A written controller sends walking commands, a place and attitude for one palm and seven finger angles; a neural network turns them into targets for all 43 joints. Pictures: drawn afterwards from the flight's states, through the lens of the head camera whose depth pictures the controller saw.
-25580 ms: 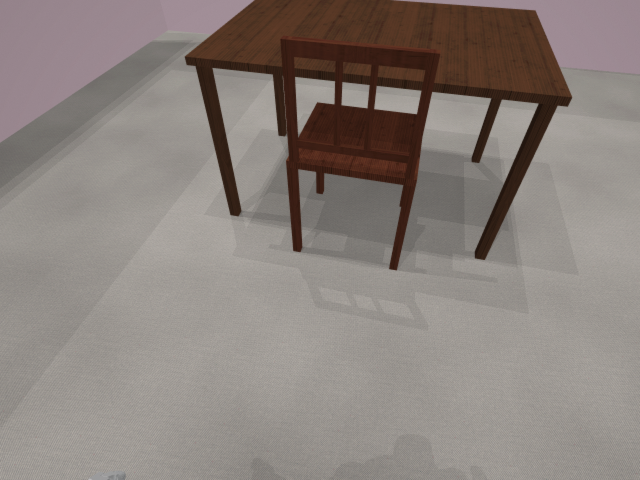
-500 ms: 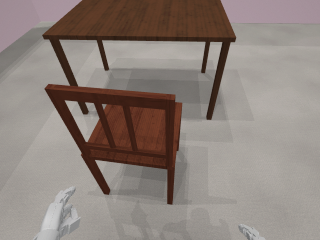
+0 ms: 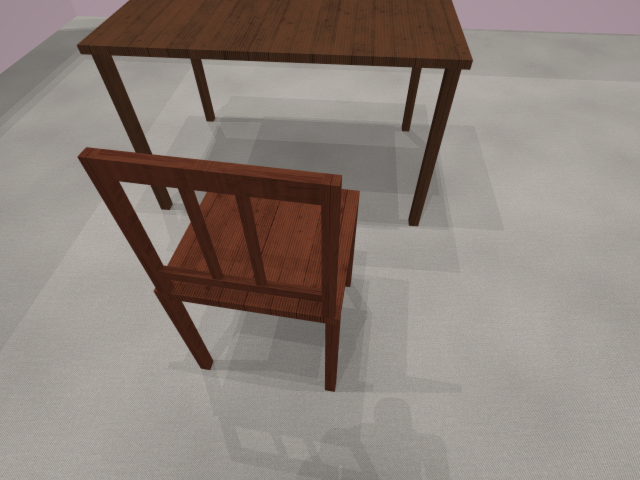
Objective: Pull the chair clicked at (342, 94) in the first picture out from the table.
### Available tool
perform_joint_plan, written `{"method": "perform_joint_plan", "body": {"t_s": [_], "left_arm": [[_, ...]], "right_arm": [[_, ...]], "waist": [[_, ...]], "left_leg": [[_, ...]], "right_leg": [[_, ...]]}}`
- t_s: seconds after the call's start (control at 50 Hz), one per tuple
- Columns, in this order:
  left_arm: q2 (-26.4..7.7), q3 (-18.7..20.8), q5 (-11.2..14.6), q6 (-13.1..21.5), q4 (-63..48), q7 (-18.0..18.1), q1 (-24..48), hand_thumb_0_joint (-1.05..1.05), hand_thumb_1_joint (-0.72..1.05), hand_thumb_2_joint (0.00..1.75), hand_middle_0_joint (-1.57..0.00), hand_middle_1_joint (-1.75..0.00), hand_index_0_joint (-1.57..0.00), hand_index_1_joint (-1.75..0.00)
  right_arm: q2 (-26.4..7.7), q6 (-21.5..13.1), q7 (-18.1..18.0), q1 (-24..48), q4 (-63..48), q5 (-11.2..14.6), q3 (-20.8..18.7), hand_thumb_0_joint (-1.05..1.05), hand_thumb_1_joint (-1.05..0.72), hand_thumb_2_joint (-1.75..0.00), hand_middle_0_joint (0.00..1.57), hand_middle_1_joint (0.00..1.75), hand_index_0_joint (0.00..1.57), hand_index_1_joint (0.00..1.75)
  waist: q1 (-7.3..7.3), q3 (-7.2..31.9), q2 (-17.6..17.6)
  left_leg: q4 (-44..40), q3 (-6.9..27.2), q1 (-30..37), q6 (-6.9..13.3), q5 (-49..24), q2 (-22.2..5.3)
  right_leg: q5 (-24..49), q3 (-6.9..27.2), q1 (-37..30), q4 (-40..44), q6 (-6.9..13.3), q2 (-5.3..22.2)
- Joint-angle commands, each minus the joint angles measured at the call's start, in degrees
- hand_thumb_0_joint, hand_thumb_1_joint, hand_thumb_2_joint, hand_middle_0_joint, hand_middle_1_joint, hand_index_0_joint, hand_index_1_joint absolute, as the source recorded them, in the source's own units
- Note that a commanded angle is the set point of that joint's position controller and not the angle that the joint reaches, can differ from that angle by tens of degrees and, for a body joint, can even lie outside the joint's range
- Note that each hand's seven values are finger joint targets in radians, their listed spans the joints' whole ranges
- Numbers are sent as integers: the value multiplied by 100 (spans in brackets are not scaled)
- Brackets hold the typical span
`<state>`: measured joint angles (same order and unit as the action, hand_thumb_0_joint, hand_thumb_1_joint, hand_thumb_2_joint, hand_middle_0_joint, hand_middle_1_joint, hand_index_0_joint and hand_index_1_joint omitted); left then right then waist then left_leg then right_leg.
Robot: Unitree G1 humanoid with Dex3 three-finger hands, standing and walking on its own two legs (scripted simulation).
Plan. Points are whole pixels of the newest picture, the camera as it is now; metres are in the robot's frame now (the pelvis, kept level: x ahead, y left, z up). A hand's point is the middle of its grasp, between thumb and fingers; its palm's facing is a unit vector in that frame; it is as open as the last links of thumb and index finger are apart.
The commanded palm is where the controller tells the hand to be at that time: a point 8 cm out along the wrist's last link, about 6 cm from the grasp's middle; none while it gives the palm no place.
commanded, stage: let the arm hang, fingers relaxed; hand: left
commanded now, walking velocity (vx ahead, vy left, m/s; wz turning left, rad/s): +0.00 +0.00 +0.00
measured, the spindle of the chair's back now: (203, 236) +0.54 +0.26 -0.09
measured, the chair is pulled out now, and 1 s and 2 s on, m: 0.58 0.58 0.58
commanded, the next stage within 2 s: look to check the result in 0.44 s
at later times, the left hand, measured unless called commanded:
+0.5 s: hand out of the picture -0.01 +0.14 -0.17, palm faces +0.06 -0.98 -0.18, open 7.4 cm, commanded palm none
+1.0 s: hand out of the picture +0.00 +0.14 -0.17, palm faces +0.06 -0.98 -0.18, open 7.4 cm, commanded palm none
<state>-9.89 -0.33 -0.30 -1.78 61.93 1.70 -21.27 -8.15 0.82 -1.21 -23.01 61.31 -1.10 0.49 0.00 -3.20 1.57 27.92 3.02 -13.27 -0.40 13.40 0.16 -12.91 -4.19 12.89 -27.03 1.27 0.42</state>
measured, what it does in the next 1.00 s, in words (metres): stands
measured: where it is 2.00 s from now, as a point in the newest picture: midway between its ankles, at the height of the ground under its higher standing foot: outside the picture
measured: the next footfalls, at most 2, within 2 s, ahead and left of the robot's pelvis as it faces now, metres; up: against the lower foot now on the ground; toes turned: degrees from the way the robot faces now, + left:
none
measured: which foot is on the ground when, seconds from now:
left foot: down 0.00-1.00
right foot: down 0.00-1.00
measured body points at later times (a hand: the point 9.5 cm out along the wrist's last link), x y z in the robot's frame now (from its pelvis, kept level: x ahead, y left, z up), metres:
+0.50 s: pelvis +0.00 -0.02 +0.00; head +0.01 -0.02 +0.45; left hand -0.01 +0.20 -0.16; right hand -0.03 -0.21 -0.17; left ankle +0.02 +0.13 -0.74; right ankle +0.02 -0.11 -0.74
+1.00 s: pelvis +0.00 -0.02 +0.00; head +0.02 -0.03 +0.45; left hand -0.01 +0.19 -0.16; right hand -0.03 -0.22 -0.16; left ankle +0.02 +0.13 -0.74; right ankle +0.02 -0.11 -0.74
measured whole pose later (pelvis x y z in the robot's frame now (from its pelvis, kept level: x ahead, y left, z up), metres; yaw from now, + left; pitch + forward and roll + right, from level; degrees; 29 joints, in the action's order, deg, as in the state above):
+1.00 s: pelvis +0.00 -0.02 +0.00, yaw +0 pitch -2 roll +0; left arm -6.6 0.2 -0.2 -0.7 61.1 2.1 -17.9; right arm -5.6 0.0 -2.2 -20.6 62.2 -0.9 0.4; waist 0.0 -3.5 0.9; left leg 27.2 4.0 -12.1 -2.2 13.5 -1.3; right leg -13.6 -5.2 12.0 -27.1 3.1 -1.0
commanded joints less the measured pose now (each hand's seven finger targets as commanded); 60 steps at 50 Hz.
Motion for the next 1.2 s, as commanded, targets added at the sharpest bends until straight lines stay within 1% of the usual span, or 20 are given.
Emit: {"method": "perform_joint_plan", "body": {"t_s": [0.0, 0.06, 0.14, 0.22, 0.28, 0.32, 0.42, 0.52, 0.68, 0.7, 0.76, 0.8, 0.88, 0.9, 0.98, 1.0, 1.08, 1.1, 1.12, 1.18], "left_arm": [[-431, 48, -7, 143, -195, 31, -258, 0, 90, 90, -20, -30, -20, -30], [-359, 68, -8, 155, -185, 45, -281, 0, 90, 90, -20, -30, -20, -30], [-293, 86, -22, 144, -207, 59, -262, 0, 90, 90, -20, -30, -20, -30], [-235, 105, -20, 146, -224, 66, -224, 0, 90, 90, -20, -30, -20, -30], [-185, 118, -20, 171, -229, 62, -256, 0, 90, 90, -20, -30, -20, -30], [-171, 109, -21, 169, -243, 62, -244, 0, 90, 90, -20, -30, -20, -30], [-195, 127, -16, 170, -274, 62, -204, 0, 90, 90, -20, -30, -20, -30], [-215, 121, -16, 160, -264, 53, -157, 0, 90, 90, -20, -30, -20, -30], [-260, 144, -9, 170, -261, 46, -139, 0, 90, 90, -20, -30, -20, -30], [-260, 135, -10, 163, -254, 47, -109, 0, 90, 90, -20, -30, -20, -30], [-232, 147, -4, 180, -262, 47, -165, 0, 90, 90, -20, -30, -20, -30], [-216, 135, -2, 179, -246, 49, -120, 0, 90, 90, -20, -30, -20, -30], [-213, 138, 2, 197, -253, 54, -161, 0, 90, 90, -20, -30, -20, -30], [-214, 126, 3, 182, -244, 57, -120, 0, 90, 90, -20, -30, -20, -30], [-211, 141, 5, 193, -243, 56, -140, 0, 90, 90, -20, -30, -20, -30], [-212, 132, 0, 183, -243, 55, -99, 0, 90, 90, -20, -30, -20, -30], [-209, 143, 3, 185, -254, 52, -134, 0, 90, 90, -20, -30, -20, -30], [-208, 134, -2, 171, -249, 53, -104, 0, 90, 90, -20, -30, -20, -30], [-200, 142, -5, 175, -259, 52, -142, 0, 90, 90, -20, -30, -20, -30], [-219, 152, -3, 183, -278, 47, -128, 0, 90, 90, -20, -30, -20, -30]], "right_arm": [[-379, -103, -72, -423, -98, 36, -92, 0, -90, -90, 20, 30, 20, 30], [-307, -128, -82, -449, -55, 33, -78, 0, -90, -90, 20, 30, 20, 30], [-210, -108, -86, -401, -39, 26, -84, 0, -90, -90, 20, 30, 20, 30], [-161, -119, -104, -373, -52, 21, -88, 0, -90, -90, 20, 30, 20, 30], [-142, -155, -118, -358, -66, 31, -88, 0, -90, -90, 20, 30, 20, 30], [-135, -140, -123, -326, -73, 34, -90, 0, -90, -90, 20, 30, 20, 30], [-148, -140, -126, -361, -67, 32, -93, 0, -90, -90, 20, 30, 20, 30], [-164, -121, -123, -363, -45, 24, -87, 0, -90, -90, 20, 30, 20, 30], [-150, -115, -110, -442, -30, 20, -91, 0, -90, -90, 20, 30, 20, 30], [-138, -98, -119, -425, -22, 25, -95, 0, -90, -90, 20, 30, 20, 30], [-146, -138, -122, -444, -18, 24, -89, 0, -90, -90, 20, 30, 20, 30], [-140, -135, -138, -397, -15, 37, -91, 0, -90, -90, 20, 30, 20, 30], [-149, -152, -140, -406, 6, 46, -88, 0, -90, -90, 20, 30, 20, 30], [-149, -132, -149, -349, 1, 49, -89, 0, -90, -90, 20, 30, 20, 30], [-151, -140, -146, -391, 18, 45, -89, 0, -90, -90, 20, 30, 20, 30], [-133, -125, -150, -359, 16, 47, -96, 0, -90, -90, 20, 30, 20, 30], [-155, -132, -145, -362, 23, 36, -91, 0, -90, -90, 20, 30, 20, 30], [-139, -117, -147, -335, 22, 37, -96, 0, -90, -90, 20, 30, 20, 30], [-148, -127, -145, -348, 23, 32, -92, 0, -90, -90, 20, 30, 20, 30], [-173, -136, -140, -360, -5, 37, -92, 0, -90, -90, 20, 30, 20, 30]], "waist": [[18, -386, -253], [12, -266, -217], [19, -501, -220], [12, -510, 142], [33, -209, -74], [26, -334, -161], [16, -287, -3], [10, -436, -55], [4, -262, -182], [2, -463, -183], [12, -159, -46], [29, -315, -80], [21, -86, -176], [22, -359, -76], [9, -168, -169], [10, -389, -93], [8, -242, -161], [12, -482, -47], [12, -395, 40], [9, -247, -170]], "left_leg": [[-571, 333, -414, 375, 146, -339], [-559, 331, -375, 356, 44, -359], [-554, 309, -485, 341, 162, -333], [-639, 339, -504, 342, 163, -377], [-597, 361, -391, 349, -143, -389], [-576, 325, -389, 336, -161, -397], [-592, 330, -348, 329, -216, -411], [-606, 304, -374, 315, -48, -398], [-487, 233, -309, 282, -19, -326], [-519, 246, -353, 292, -3, -344], [-511, 265, -237, 289, -237, -371], [-559, 288, -319, 298, -349, -406], [-487, 248, -199, 272, -495, -388], [-534, 269, -255, 281, -444, -397], [-487, 252, -205, 273, -438, -383], [-545, 267, -261, 279, -397, -400], [-505, 273, -198, 279, -325, -374], [-574, 286, -280, 294, -254, -395], [-569, 295, -277, 292, -271, -406], [-541, 283, -246, 282, -254, -383]], "right_leg": [[-628, 678, 164, 794, 309, 560], [-494, 671, 113, 704, 295, 558], [-617, 665, 228, 753, 294, 557], [-481, 660, 225, 696, 296, 504], [-129, 644, -21, 625, 291, 519], [-155, 646, 46, 685, 295, 528], [-137, 628, -1, 688, 301, 521], [-373, 674, 110, 778, 316, 520], [-579, 721, 54, 854, 348, 583], [-598, 689, 155, 897, 358, 548], [-304, 684, -24, 766, 344, 551], [-99, 624, -57, 749, 346, 519], [75, 638, -205, 711, 344, 578], [19, 614, -55, 743, 352, 535], [-4, 654, -163, 743, 350, 564], [-29, 616, -49, 769, 352, 533], [-177, 648, -72, 781, 348, 558], [-242, 618, 59, 810, 347, 522], [-199, 644, 8, 776, 340, 522], [-218, 650, -83, 771, 337, 545]]}}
